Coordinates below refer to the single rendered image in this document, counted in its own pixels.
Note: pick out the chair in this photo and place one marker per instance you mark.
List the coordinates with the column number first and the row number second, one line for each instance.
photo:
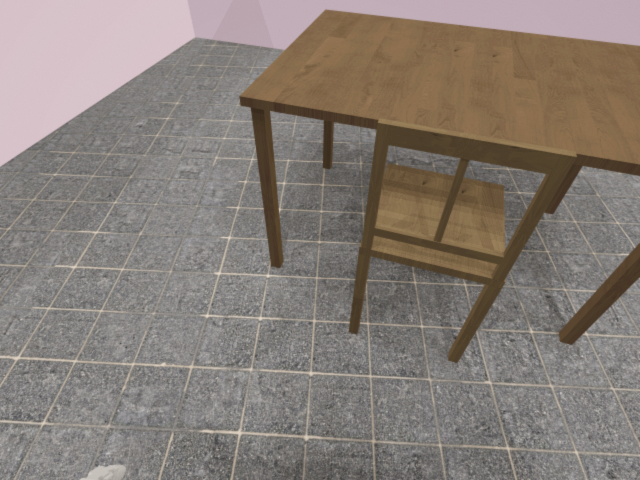
column 449, row 224

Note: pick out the table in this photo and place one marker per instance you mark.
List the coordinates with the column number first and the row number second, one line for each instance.
column 565, row 93

